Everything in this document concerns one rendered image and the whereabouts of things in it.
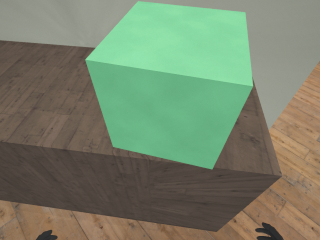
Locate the robot right hand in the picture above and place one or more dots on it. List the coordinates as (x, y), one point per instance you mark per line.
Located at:
(269, 230)

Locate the robot left hand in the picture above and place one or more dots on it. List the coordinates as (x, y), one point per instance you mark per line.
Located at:
(46, 235)

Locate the pedestal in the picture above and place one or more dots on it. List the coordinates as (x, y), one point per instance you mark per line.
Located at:
(56, 151)

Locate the carton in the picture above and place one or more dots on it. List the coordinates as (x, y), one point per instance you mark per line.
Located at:
(171, 80)

